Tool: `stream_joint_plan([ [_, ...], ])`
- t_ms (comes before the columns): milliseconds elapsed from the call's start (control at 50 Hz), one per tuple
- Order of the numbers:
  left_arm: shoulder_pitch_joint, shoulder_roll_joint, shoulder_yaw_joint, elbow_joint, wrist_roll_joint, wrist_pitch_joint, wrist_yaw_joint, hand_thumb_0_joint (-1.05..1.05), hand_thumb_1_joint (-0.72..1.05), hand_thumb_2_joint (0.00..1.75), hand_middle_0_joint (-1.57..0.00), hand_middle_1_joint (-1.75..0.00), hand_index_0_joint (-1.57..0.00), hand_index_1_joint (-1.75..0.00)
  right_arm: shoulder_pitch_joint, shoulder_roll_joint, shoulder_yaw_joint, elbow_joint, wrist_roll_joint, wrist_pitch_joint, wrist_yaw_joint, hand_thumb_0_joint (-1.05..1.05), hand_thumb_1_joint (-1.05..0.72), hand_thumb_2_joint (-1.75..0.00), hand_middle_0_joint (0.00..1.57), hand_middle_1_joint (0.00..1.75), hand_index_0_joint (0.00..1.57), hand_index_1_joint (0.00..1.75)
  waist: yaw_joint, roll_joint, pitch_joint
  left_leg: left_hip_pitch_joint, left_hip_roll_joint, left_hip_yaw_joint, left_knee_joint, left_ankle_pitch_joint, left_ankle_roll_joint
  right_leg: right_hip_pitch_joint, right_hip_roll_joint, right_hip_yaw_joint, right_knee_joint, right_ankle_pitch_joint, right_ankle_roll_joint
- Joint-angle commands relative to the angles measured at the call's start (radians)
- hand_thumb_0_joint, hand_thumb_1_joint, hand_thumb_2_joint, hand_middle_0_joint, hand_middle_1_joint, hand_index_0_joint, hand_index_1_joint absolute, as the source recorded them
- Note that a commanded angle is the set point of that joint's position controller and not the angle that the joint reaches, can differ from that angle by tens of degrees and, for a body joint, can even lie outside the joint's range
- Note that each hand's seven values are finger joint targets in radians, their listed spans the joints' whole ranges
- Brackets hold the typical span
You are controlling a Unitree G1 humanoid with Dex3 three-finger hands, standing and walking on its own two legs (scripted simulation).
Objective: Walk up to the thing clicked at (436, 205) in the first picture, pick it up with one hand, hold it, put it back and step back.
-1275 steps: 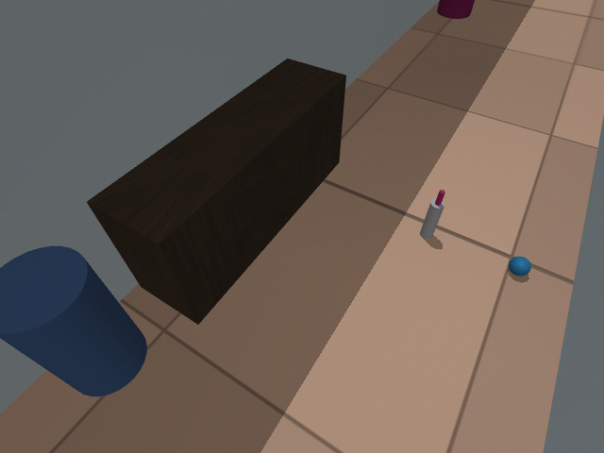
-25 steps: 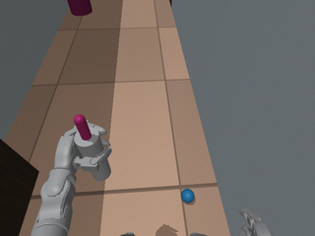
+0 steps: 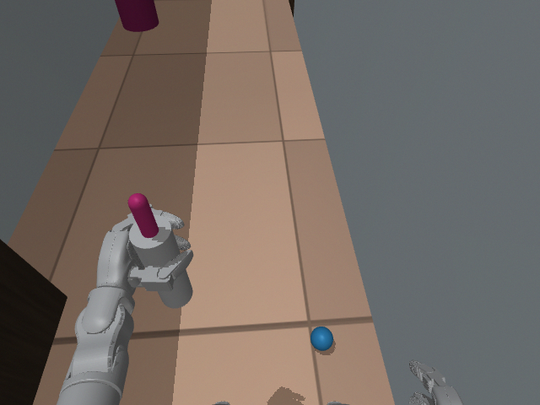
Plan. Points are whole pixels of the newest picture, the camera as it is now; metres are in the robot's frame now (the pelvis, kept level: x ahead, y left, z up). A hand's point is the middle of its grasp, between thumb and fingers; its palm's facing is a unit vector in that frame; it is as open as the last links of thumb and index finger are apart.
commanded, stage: hold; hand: left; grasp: from the side
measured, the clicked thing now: (160, 255) +0.33 +0.17 +0.04
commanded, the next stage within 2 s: crouch in 1.22 s
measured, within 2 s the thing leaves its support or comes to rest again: neither
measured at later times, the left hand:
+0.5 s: hand (165, 259) +0.31 +0.16 +0.05, palm faces -0.01 -1.00 -0.01, open 7.3 cm
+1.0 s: hand (163, 254) +0.32 +0.17 +0.05, palm faces -0.02 -1.00 -0.02, open 7.3 cm
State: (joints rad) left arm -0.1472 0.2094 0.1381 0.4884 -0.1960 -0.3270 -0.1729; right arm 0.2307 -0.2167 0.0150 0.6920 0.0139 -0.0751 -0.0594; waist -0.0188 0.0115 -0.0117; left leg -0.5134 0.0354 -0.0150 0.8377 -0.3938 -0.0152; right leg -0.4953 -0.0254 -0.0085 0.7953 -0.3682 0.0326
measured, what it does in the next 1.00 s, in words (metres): stands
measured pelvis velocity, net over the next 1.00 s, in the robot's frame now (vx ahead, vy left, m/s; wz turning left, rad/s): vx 0.00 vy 0.00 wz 0.00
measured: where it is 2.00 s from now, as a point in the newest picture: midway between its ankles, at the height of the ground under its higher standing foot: outside the picture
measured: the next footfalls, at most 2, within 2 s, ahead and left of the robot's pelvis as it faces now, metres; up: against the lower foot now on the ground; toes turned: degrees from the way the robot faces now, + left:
none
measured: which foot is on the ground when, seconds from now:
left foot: down 0.00-1.00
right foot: down 0.00-1.00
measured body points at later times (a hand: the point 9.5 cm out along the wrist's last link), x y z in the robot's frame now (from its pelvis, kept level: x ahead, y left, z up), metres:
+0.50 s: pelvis +0.00 +0.00 +0.00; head +0.03 +0.00 +0.45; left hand +0.31 +0.22 +0.05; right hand +0.13 -0.25 -0.10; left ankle +0.02 +0.13 -0.70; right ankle +0.02 -0.14 -0.70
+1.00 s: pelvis +0.00 +0.00 +0.00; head +0.03 +0.01 +0.45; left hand +0.32 +0.22 +0.05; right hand +0.13 -0.24 -0.10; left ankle +0.02 +0.13 -0.70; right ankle +0.02 -0.14 -0.70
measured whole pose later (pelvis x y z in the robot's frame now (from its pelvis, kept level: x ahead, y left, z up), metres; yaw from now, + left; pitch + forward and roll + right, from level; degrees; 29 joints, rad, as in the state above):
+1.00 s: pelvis +0.00 +0.00 +0.00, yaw +0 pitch +4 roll -1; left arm -0.13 0.22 0.12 0.46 -0.19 -0.33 -0.17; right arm 0.24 -0.22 0.01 0.69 0.01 -0.08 -0.05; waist -0.02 0.01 -0.01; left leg -0.50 0.03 -0.02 0.83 -0.39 -0.01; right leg -0.48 -0.03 -0.01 0.78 -0.36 0.03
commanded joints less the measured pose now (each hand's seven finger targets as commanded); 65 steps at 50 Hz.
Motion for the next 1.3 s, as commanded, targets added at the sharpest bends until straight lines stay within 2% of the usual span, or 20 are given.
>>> stream_joint_plan([
  [0, -0.352, 0.16, 0.045, -0.369, -0.018, -0.121, -0.008, 0.0, 0.48, 1.23, -1.29, -1.44, -1.32, -1.41, -0.034, -0.134, -0.054, -0.137, -0.003, -0.047, -0.011, 0.0, -0.89, -0.89, 0.2, 0.3, 0.2, 0.3, 0.001, 0.06, -0.329, 0.16, -0.026, 0.012, -0.136, 0.232, 0.008, 0.125, 0.031, -0.028, -0.107, 0.245, -0.041],
  [60, -0.361, 0.139, 0.034, -0.367, -0.027, -0.114, -0.008, 0.0, 0.46, 1.21, -1.28, -1.42, -1.31, -1.4, -0.033, -0.133, -0.053, -0.136, -0.002, -0.048, -0.01, 0.0, -0.89, -0.89, 0.2, 0.3, 0.2, 0.3, -0.011, 0.043, -0.332, 0.167, -0.025, 0.013, -0.133, 0.235, 0.011, 0.132, 0.032, -0.027, -0.113, 0.255, -0.038],
  [140, -0.403, 0.163, 0.092, -0.318, -0.037, -0.116, 0.011, 0.0, 0.46, 1.23, -1.26, -1.41, -1.29, -1.39, -0.031, -0.136, -0.055, -0.125, -0.002, -0.047, -0.008, 0.0, -0.88, -0.89, 0.2, 0.3, 0.2, 0.3, -0.013, 0.018, -0.304, 0.131, -0.022, 0.009, -0.142, 0.164, 0.015, 0.107, 0.033, -0.03, -0.12, 0.19, -0.038],
  [180, -0.376, 0.139, 0.072, -0.32, -0.038, -0.123, 0.012, 0.0, 0.45, 1.23, -1.26, -1.42, -1.28, -1.39, -0.039, -0.134, -0.052, -0.132, -0.003, -0.049, -0.005, 0.0, -0.88, -0.89, 0.2, 0.3, 0.2, 0.3, -0.004, 0.012, -0.284, 0.12, -0.024, 0.013, -0.147, 0.154, 0.014, 0.108, 0.032, -0.029, -0.119, 0.18, -0.04],
  [280, -0.344, 0.17, 0.068, -0.358, -0.024, -0.142, -0.007, 0.0, 0.5, 1.24, -1.29, -1.44, -1.32, -1.41, -0.053, -0.134, -0.054, -0.142, -0.003, -0.054, -0.004, 0.0, -0.89, -0.89, 0.2, 0.3, 0.2, 0.3, 0.006, 0.046, -0.322, 0.135, -0.032, 0.017, -0.146, 0.144, 0.013, 0.125, 0.029, -0.025, -0.123, 0.17, -0.04],
  [360, -0.353, 0.135, 0.036, -0.364, -0.032, -0.129, -0.009, 0.0, 0.5, 1.23, -1.27, -1.41, -1.3, -1.39, -0.042, -0.138, -0.054, -0.137, 0.001, -0.054, -0.008, 0.0, -0.89, -0.89, 0.2, 0.3, 0.2, 0.3, -0.02, 0.028, -0.32, 0.163, -0.023, 0.007, -0.149, 0.171, 0.01, 0.113, 0.036, -0.033, -0.12, 0.194, -0.04],
  [440, -0.394, 0.156, 0.083, -0.327, -0.041, -0.125, 0.011, 0.0, 0.45, 1.23, -1.25, -1.41, -1.28, -1.39, -0.054, -0.135, -0.052, -0.129, 0.004, -0.057, -0.01, 0.0, -0.88, -0.89, 0.2, 0.3, 0.2, 0.3, -0.016, 0.002, -0.278, 0.124, -0.03, 0.015, -0.152, 0.121, 0.017, 0.104, 0.028, -0.025, -0.139, 0.156, -0.036],
  [480, -0.384, 0.147, 0.072, -0.318, -0.037, -0.127, 0.009, 0.0, 0.44, 1.23, -1.25, -1.41, -1.28, -1.39, -0.062, -0.131, -0.048, -0.132, 0.002, -0.057, -0.014, 0.0, -0.88, -0.89, 0.2, 0.3, 0.2, 0.3, -0.015, -0.003, -0.249, 0.118, -0.03, 0.018, -0.157, 0.092, 0.019, 0.089, 0.027, -0.022, -0.149, 0.126, -0.035],
  [540, -0.317, 0.15, 0.061, -0.312, -0.025, -0.128, -0.003, 0.0, 0.46, 1.24, -1.26, -1.41, -1.28, -1.4, -0.05, -0.137, -0.057, -0.13, 0.0, -0.056, -0.011, 0.0, -0.88, -0.89, 0.2, 0.3, 0.2, 0.3, 0.001, 0.023, -0.315, 0.143, -0.031, 0.018, -0.141, 0.183, 0.015, 0.126, 0.028, -0.026, -0.126, 0.21, -0.039],
  [600, -0.33, 0.135, 0.017, -0.36, -0.02, -0.128, -0.017, 0.0, 0.45, 1.22, -1.27, -1.42, -1.29, -1.4, -0.038, -0.134, -0.057, -0.131, -0.002, -0.054, -0.008, 0.0, -0.89, -0.89, 0.2, 0.3, 0.2, 0.3, -0.007, 0.073, -0.354, 0.187, -0.027, 0.012, -0.139, 0.23, 0.007, 0.128, 0.031, -0.032, -0.109, 0.245, -0.043],
  [660, -0.36, 0.161, 0.07, -0.341, -0.034, -0.125, -0.008, 0.0, 0.47, 1.22, -1.25, -1.41, -1.28, -1.39, -0.03, -0.14, -0.058, -0.122, 0.0, -0.056, -0.006, 0.0, -0.88, -0.89, 0.2, 0.3, 0.2, 0.3, -0.009, 0.055, -0.329, 0.166, -0.023, 0.007, -0.137, 0.23, 0.008, 0.122, 0.034, -0.033, -0.109, 0.244, -0.043],
  [780, -0.386, 0.163, 0.09, -0.342, -0.035, -0.132, 0.014, 0.0, 0.47, 1.24, -1.25, -1.41, -1.28, -1.39, -0.047, -0.136, -0.053, -0.13, 0.0, -0.056, -0.011, 0.0, -0.88, -0.89, 0.2, 0.3, 0.2, 0.3, -0.004, 0.002, -0.294, 0.13, -0.028, 0.015, -0.146, 0.168, 0.016, 0.12, 0.03, -0.027, -0.13, 0.194, -0.038],
  [800, -0.368, 0.145, 0.059, -0.344, -0.027, -0.134, 0.011, 0.0, 0.48, 1.25, -1.26, -1.43, -1.29, -1.41, -0.05, -0.131, -0.051, -0.131, 0.0, -0.057, -0.011, 0.0, -0.88, -0.89, 0.2, 0.3, 0.2, 0.3, -0.006, 0.027, -0.291, 0.14, -0.028, 0.016, -0.15, 0.16, 0.013, 0.11, 0.03, -0.026, -0.126, 0.186, -0.04],
  [860, -0.365, 0.17, 0.058, -0.389, -0.017, -0.139, 0.002, 0.0, 0.51, 1.23, -1.26, -1.41, -1.29, -1.39, -0.048, -0.138, -0.058, -0.137, -0.001, -0.054, -0.007, 0.0, -0.88, -0.89, 0.2, 0.3, 0.2, 0.3, 0.004, 0.075, -0.341, 0.17, -0.026, 0.007, -0.15, 0.201, 0.005, 0.128, 0.033, -0.034, -0.112, 0.212, -0.046],
  [920, -0.364, 0.137, 0.029, -0.357, -0.022, -0.121, -0.002, 0.0, 0.47, 1.23, -1.27, -1.42, -1.29, -1.4, -0.027, -0.133, -0.055, -0.129, -0.003, -0.057, -0.004, 0.0, -0.89, -0.89, 0.2, 0.3, 0.2, 0.3, -0.017, 0.062, -0.345, 0.175, -0.02, 0.003, -0.139, 0.249, 0.005, 0.132, 0.036, -0.035, -0.103, 0.259, -0.044],
  [1040, -0.401, 0.157, 0.074, -0.313, -0.037, -0.115, 0.01, 0.0, 0.44, 1.24, -1.27, -1.43, -1.3, -1.41, -0.029, -0.138, -0.055, -0.129, 0.003, -0.052, -0.001, 0.0, -0.88, -0.89, 0.2, 0.3, 0.2, 0.3, -0.006, 0.021, -0.285, 0.138, -0.018, -0.001, -0.149, 0.2, 0.01, 0.109, 0.036, -0.038, -0.116, 0.208, -0.043],
  [1080, -0.359, 0.135, 0.058, -0.305, -0.037, -0.116, 0.007, 0.0, 0.44, 1.24, -1.26, -1.42, -1.29, -1.4, -0.042, -0.137, -0.055, -0.138, 0.003, -0.054, 0.001, 0.0, -0.88, -0.89, 0.2, 0.3, 0.2, 0.3, 0.001, -0.003, -0.264, 0.12, -0.022, 0.009, -0.153, 0.171, 0.013, 0.109, 0.034, -0.033, -0.126, 0.186, -0.041],
  [1140, -0.358, 0.126, 0.033, -0.327, -0.03, -0.129, -0.009, 0.0, 0.49, 1.23, -1.26, -1.41, -1.28, -1.39, -0.039, -0.14, -0.062, -0.136, 0.0, -0.056, 0.004, 0.0, -0.88, -0.89, 0.2, 0.3, 0.2, 0.3, -0.001, 0.038, -0.301, 0.153, -0.02, 0.004, -0.148, 0.2, 0.006, 0.103, 0.036, -0.038, -0.108, 0.208, -0.044],
  [1240, -0.344, 0.142, 0.042, -0.388, -0.032, -0.129, -0.005, 0.0, 0.46, 1.23, -1.27, -1.42, -1.3, -1.4, -0.018, -0.139, -0.061, -0.132, 0.0, -0.055, 0.005, 0.0, -0.89, -0.89, 0.2, 0.3, 0.2, 0.3, -0.004, 0.06, -0.376, 0.194, -0.019, 0.004, -0.126, 0.294, 0.003, 0.139, 0.035, -0.036, -0.092, 0.288, -0.045],
  [1280, -0.368, 0.159, 0.062, -0.408, -0.032, -0.129, 0.009, 0.0, 0.45, 1.21, -1.25, -1.4, -1.27, -1.38, -0.026, -0.133, -0.057, -0.134, -0.001, -0.051, 0.003, 0.0, -0.89, -0.89, 0.2, 0.3, 0.2, 0.3, -0.001, 0.057, -0.357, 0.178, -0.021, 0.007, -0.127, 0.268, 0.006, 0.138, 0.035, -0.032, -0.105, 0.271, -0.043],
])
